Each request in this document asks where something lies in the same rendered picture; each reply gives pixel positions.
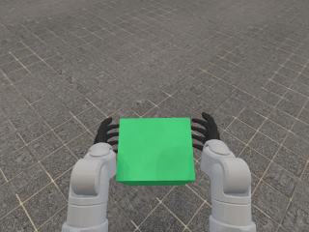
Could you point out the carton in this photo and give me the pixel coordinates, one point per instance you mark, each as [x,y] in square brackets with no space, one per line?
[155,152]

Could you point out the right robot hand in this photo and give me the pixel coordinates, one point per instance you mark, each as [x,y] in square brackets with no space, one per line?
[210,132]

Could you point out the right robot forearm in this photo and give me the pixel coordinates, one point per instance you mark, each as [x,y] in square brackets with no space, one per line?
[230,189]

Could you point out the left robot hand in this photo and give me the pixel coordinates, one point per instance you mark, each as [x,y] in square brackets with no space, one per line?
[103,135]

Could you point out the left robot forearm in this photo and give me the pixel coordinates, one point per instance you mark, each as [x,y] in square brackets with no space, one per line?
[89,190]

